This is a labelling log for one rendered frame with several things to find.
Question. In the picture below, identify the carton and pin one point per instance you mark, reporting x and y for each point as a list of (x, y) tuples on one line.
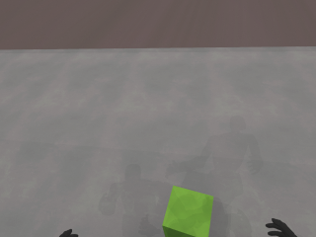
[(188, 214)]

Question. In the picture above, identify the robot right hand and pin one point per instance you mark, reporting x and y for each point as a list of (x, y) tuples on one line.
[(279, 225)]

